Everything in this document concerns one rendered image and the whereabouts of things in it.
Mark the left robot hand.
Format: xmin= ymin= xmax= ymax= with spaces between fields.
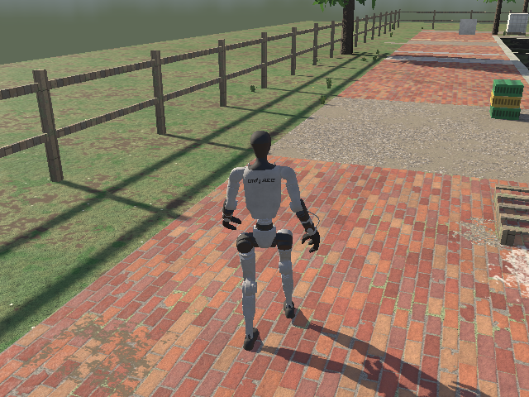
xmin=222 ymin=216 xmax=241 ymax=230

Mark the left robot forearm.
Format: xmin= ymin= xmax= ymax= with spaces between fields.
xmin=222 ymin=199 xmax=234 ymax=222

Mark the humanoid robot torso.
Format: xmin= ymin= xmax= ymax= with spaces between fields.
xmin=243 ymin=162 xmax=282 ymax=248

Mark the left robot thigh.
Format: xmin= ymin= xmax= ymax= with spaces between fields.
xmin=236 ymin=232 xmax=257 ymax=296

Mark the right robot hand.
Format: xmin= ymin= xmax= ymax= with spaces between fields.
xmin=302 ymin=231 xmax=320 ymax=253

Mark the robot left upper arm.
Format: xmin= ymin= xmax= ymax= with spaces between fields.
xmin=225 ymin=167 xmax=245 ymax=210

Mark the right robot forearm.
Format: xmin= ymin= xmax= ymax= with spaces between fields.
xmin=296 ymin=199 xmax=317 ymax=236

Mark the robot right upper arm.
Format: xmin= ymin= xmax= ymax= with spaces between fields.
xmin=279 ymin=165 xmax=303 ymax=213

